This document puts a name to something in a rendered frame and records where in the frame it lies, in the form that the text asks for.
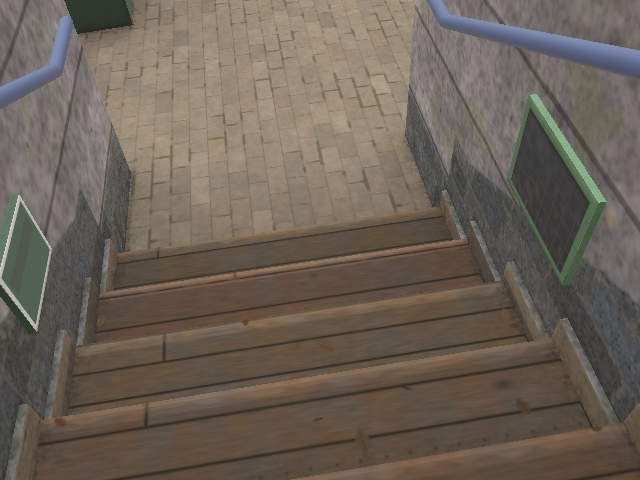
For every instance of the stairs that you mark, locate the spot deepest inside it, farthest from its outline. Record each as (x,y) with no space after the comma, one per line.
(363,349)

